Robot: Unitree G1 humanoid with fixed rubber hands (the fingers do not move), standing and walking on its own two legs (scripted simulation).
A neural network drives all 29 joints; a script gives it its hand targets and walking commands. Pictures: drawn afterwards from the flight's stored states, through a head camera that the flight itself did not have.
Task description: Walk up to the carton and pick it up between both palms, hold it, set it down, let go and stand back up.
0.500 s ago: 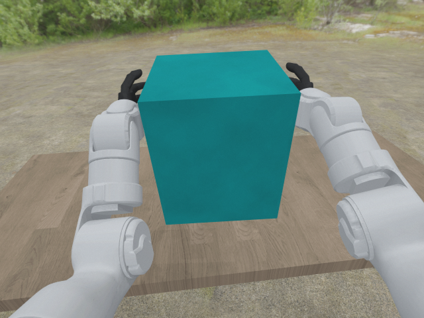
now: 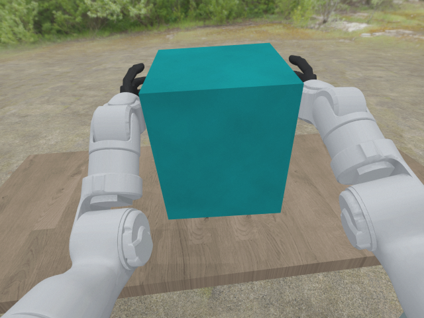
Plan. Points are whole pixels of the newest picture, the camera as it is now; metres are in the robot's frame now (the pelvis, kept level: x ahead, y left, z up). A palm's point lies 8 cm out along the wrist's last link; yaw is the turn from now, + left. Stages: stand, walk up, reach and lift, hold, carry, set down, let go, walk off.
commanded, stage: hold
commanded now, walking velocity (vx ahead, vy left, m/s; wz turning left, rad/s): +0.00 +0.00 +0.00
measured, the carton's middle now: (219, 130) +0.38 +0.00 +0.25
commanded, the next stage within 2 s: none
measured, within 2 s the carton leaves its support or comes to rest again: neither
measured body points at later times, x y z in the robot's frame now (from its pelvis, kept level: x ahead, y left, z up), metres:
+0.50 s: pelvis +0.01 +0.00 +0.00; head -0.10 +0.02 +0.44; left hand +0.39 +0.16 +0.31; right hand +0.39 -0.15 +0.33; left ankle +0.02 +0.12 -0.75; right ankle +0.00 -0.12 -0.75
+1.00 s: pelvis +0.00 -0.01 +0.00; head -0.10 +0.01 +0.44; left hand +0.39 +0.16 +0.32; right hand +0.39 -0.15 +0.33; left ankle +0.02 +0.12 -0.75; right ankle +0.00 -0.12 -0.75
